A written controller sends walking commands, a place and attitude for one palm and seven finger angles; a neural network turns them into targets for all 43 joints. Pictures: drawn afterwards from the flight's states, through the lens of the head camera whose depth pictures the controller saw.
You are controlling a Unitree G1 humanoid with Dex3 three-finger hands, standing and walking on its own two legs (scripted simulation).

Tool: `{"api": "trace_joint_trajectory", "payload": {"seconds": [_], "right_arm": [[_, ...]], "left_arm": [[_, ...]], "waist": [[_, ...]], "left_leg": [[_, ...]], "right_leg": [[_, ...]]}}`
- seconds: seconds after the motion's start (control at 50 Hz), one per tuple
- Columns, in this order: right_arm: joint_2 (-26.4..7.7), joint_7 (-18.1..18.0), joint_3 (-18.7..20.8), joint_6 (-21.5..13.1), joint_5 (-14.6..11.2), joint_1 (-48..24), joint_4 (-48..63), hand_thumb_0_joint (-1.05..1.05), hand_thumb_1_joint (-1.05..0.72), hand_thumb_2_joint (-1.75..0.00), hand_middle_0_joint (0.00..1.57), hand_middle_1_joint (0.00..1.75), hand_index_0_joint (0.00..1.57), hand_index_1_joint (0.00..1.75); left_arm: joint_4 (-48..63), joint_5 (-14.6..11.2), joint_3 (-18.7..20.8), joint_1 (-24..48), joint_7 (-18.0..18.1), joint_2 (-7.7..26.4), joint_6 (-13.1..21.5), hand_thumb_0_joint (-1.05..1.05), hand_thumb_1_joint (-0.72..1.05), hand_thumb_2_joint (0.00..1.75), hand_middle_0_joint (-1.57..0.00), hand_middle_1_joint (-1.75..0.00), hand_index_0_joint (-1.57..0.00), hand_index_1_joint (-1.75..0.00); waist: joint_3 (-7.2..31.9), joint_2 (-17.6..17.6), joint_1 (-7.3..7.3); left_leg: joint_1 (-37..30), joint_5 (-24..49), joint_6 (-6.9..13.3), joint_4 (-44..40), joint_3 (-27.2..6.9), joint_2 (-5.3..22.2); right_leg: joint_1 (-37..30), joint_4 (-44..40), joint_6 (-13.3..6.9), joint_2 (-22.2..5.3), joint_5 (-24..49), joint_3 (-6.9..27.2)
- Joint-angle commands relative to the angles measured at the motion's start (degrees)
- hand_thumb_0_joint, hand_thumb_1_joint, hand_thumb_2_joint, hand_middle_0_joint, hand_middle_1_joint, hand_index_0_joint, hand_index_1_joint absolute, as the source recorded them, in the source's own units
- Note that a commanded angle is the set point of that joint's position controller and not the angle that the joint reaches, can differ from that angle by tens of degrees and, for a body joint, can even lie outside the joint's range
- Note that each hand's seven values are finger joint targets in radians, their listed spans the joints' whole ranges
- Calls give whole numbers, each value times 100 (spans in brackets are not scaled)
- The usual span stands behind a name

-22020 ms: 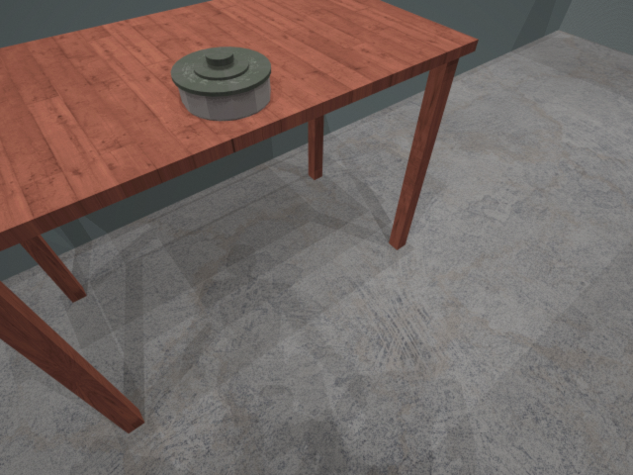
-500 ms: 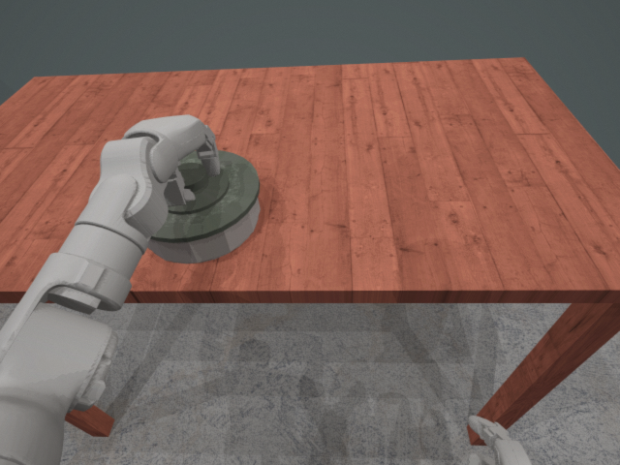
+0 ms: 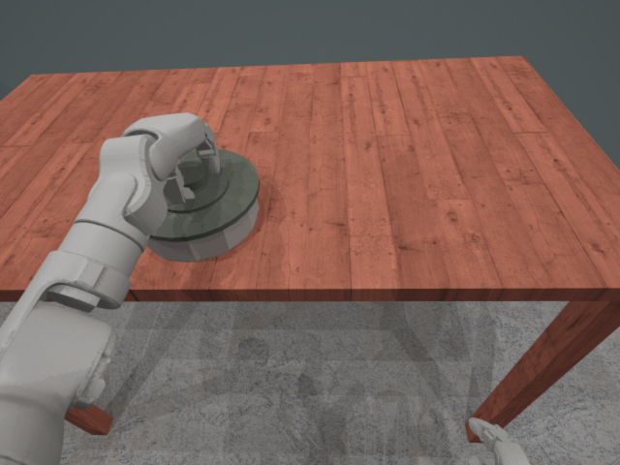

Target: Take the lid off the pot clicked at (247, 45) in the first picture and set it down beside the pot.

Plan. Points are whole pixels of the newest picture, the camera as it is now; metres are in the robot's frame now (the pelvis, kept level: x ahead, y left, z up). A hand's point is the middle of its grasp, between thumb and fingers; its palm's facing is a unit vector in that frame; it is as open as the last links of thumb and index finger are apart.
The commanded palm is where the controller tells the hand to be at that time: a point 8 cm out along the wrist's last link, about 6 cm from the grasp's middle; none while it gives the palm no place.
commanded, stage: lift the lid straight up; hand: left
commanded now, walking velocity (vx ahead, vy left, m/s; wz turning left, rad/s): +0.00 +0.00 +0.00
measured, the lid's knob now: (187, 176) +0.46 +0.18 +0.15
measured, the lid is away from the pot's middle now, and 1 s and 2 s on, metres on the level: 0.00 0.01 0.01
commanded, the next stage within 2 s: move the lid sideways beside the pot in 1.86 s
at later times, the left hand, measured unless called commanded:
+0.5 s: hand (170, 156) +0.43 +0.18 +0.21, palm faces -0.25 -0.05 -0.97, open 8.0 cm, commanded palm +0.41 +0.18 +0.29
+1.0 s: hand (159, 123) +0.42 +0.17 +0.26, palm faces -0.17 -0.05 -0.98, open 8.0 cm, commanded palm +0.40 +0.18 +0.33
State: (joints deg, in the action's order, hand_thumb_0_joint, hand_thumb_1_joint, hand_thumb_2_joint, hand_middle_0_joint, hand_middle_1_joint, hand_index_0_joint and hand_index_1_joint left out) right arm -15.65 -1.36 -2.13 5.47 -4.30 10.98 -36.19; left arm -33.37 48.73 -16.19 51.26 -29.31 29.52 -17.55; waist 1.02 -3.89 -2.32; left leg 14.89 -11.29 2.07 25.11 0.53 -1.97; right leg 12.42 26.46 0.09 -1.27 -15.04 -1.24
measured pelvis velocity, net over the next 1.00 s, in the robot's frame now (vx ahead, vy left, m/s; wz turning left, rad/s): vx -0.01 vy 0.00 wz -0.01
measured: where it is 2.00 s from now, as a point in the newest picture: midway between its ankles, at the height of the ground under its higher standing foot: outside the picture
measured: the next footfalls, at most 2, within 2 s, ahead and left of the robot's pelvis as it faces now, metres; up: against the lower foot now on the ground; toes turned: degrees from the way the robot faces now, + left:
none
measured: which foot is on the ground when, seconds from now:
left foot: down 0.00-1.00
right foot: down 0.00-1.00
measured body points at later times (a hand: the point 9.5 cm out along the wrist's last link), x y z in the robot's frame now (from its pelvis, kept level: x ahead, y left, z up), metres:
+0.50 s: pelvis +0.00 +0.00 +0.00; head +0.00 -0.03 +0.45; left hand +0.44 +0.18 +0.26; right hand +0.15 -0.25 -0.11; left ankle +0.02 +0.10 -0.74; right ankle -0.01 -0.12 -0.74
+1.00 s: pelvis -0.01 +0.00 +0.00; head -0.01 -0.04 +0.45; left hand +0.43 +0.17 +0.31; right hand +0.15 -0.24 -0.11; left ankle +0.02 +0.10 -0.74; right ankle -0.01 -0.12 -0.74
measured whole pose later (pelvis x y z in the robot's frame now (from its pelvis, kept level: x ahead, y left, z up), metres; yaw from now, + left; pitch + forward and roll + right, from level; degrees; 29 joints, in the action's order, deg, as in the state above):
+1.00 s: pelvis -0.01 +0.00 +0.00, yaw +0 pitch +0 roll +1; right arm -15.7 -2.0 -2.5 2.6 -4.5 10.0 -36.7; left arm -32.3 49.1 -16.0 60.0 -33.0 32.5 -19.4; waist 1.1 -4.4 -1.5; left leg 13.1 -9.6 2.0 23.0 0.9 -2.0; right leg 11.3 25.5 0.0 -1.3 -13.9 -0.8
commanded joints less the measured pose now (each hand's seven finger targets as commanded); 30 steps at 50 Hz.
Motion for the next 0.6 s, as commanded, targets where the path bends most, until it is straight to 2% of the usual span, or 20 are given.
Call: {"api": "trace_joint_trajectory", "payload": {"seconds": [0.0, 0.02, 0.06, 0.08, 0.1, 0.12, 0.16, 0.18, 0.22, 0.26, 0.28, 0.3, 0.36, 0.38, 0.42, 0.46, 0.48, 0.52, 0.56, 0.58], "right_arm": [[-664, -53, 256, -345, 33, -546, 782, 0, -90, -90, 20, 30, 20, 30], [-666, -61, 259, -390, 23, -542, 781, 0, -90, -90, 20, 30, 20, 30], [-672, -45, 270, -428, 29, -595, 849, 0, -90, -90, 20, 30, 20, 30], [-646, -43, 270, -458, 34, -531, 785, 0, -90, -90, 20, 30, 20, 30], [-656, -40, 271, -475, 55, -552, 803, 0, -90, -90, 20, 30, 20, 30], [-642, -54, 262, -479, 35, -554, 760, 0, -90, -90, 20, 30, 20, 30], [-711, -53, 273, -447, 19, -555, 761, 0, -90, -90, 20, 30, 20, 30], [-677, -59, 253, -461, 11, -534, 722, 0, -90, -90, 20, 30, 20, 30], [-670, -75, 260, -516, 9, -578, 750, 0, -90, -90, 20, 30, 20, 30], [-688, -52, 283, -525, 25, -595, 797, 0, -90, -90, 20, 30, 20, 30], [-666, -43, 261, -529, 18, -584, 756, 0, -90, -90, 20, 30, 20, 30], [-669, -47, 262, -516, 34, -585, 740, 0, -90, -90, 20, 30, 20, 30], [-742, -59, 277, -493, 13, -556, 730, 0, -90, -90, 20, 30, 20, 30], [-686, -64, 247, -517, -2, -595, 733, 0, -90, -90, 20, 30, 20, 30], [-655, -76, 247, -563, -7, -645, 763, 0, -90, -90, 20, 30, 20, 30], [-695, -55, 274, -571, -6, -640, 778, 0, -90, -90, 20, 30, 20, 30], [-648, -43, 262, -613, 13, -643, 777, 0, -90, -90, 20, 30, 20, 30], [-651, -54, 234, -589, 9, -695, 761, 0, -90, -90, 20, 30, 20, 30], [-691, -22, 262, -533, -14, -649, 760, 0, -90, -90, 20, 30, 20, 30], [-647, -18, 251, -564, 1, -670, 782, 0, -90, -90, 20, 30, 20, 30]], "left_arm": [[1260, 147, 792, 3562, 282, 1518, 110, 0, 49, 117, -82, -94, -86, -96], [1335, 167, 1049, 3557, 318, 1820, 126, 0, 49, 117, -82, -94, -86, -96], [1508, 22, 833, 3399, 293, 1482, 149, 0, 49, 117, -82, -94, -87, -96], [1657, 122, 1047, 3620, 315, 1780, 169, 0, 49, 117, -82, -94, -87, -96], [1603, 121, 995, 3527, 278, 1717, 172, 0, 49, 117, -82, -94, -87, -96], [1366, 130, 1082, 3406, 282, 1796, 135, 0, 49, 117, -82, -94, -87, -96], [1234, 17, 937, 3365, 243, 1617, 105, 0, 49, 117, -82, -94, -87, -96], [1284, 140, 1094, 3618, 276, 1898, 120, 0, 49, 117, -82, -94, -87, -96], [1480, 159, 1088, 3779, 268, 1916, 140, 0, 49, 117, -82, -94, -87, -96], [1484, 12, 920, 3460, 233, 1598, 138, 0, 49, 117, -82, -94, -87, -96], [1446, 131, 1056, 3583, 247, 1845, 125, 0, 49, 117, -82, -94, -87, -96], [1403, 138, 866, 3701, 203, 1642, 113, 0, 49, 117, -82, -94, -87, -96], [1135, 59, 1012, 3489, 188, 1771, 56, 0, 49, 117, -82, -94, -87, -96], [1387, 178, 1047, 3913, 209, 1952, 86, 0, 49, 117, -82, -94, -87, -96], [1499, 170, 963, 4041, 188, 1834, 94, 0, 49, 117, -82, -94, -87, -96], [1596, 12, 772, 3952, 163, 1534, 105, 0, 49, 117, -82, -94, -87, -96], [1679, 141, 1044, 4027, 183, 1894, 98, 0, 49, 117, -82, -94, -87, -96], [1442, 177, 998, 3895, 143, 1832, 39, 0, 49, 117, -82, -94, -87, -96], [1443, 26, 737, 3844, 105, 1451, 6, 0, 49, 117, -82, -94, -87, -96], [1651, 165, 1015, 3995, 138, 1839, 11, 0, 49, 117, -82, -94, -87, -96]], "waist": [[2131, 250, -37], [2243, 262, 17], [2382, 5, -23], [2446, 101, 25], [2394, 45, 32], [2214, 281, 40], [2026, 215, -20], [2042, 354, 23], [2195, 331, 44], [2283, 172, 9], [2298, 191, 66], [2193, 129, 12], [2099, 376, 3], [2274, 355, 33], [2334, 360, 34], [2323, 92, -33], [2435, 105, 76], [2281, 188, 75], [2172, 145, -6], [2380, 231, 102]], "left_leg": [[-1181, 1122, 268, -208, -218, -155], [-1253, 1224, 263, -199, -234, -141], [-1422, 1599, 280, -134, -263, -136], [-1458, 1648, 241, -174, -288, -112], [-1423, 1635, 264, -169, -284, -139], [-1335, 1552, 262, -195, -268, -126], [-1230, 1382, 282, -228, -227, -133], [-1195, 1263, 239, -294, -247, -114], [-1326, 1400, 258, -273, -248, -122], [-1411, 1626, 289, -189, -235, -133], [-1352, 1554, 237, -241, -240, -118], [-1355, 1498, 256, -245, -236, -140], [-1247, 1381, 288, -246, -204, -129], [-1270, 1326, 246, -293, -206, -134], [-1391, 1386, 260, -279, -218, -133], [-1511, 1560, 280, -218, -232, -133], [-1498, 1582, 248, -238, -242, -125], [-1417, 1630, 252, -236, -218, -138], [-1426, 1624, 254, -251, -224, -125], [-1459, 1627, 233, -275, -221, -109]], "right_leg": [[-356, -286, -259, 282, 1675, -27], [-417, -250, -264, 274, 1752, -9], [-424, -258, -287, 280, 1967, -31], [-492, -222, -268, 281, 1996, -12], [-495, -248, -273, 286, 2011, -4], [-460, -257, -265, 278, 1973, -15], [-414, -352, -269, 281, 1878, -50], [-446, -310, -252, 279, 1761, -35], [-476, -274, -255, 267, 1887, -11], [-515, -314, -269, 273, 2042, -29], [-532, -267, -258, 267, 1953, -6], [-449, -300, -265, 282, 1941, -19], [-477, -384, -251, 272, 1891, -34], [-564, -308, -235, 258, 1869, 8], [-501, -285, -237, 250, 1876, -3], [-441, -338, -265, 268, 1957, -32], [-516, -284, -259, 256, 1946, 19], [-465, -274, -265, 249, 2004, 3], [-397, -347, -276, 265, 1949, -62], [-515, -299, -260, 257, 1926, -4]]}}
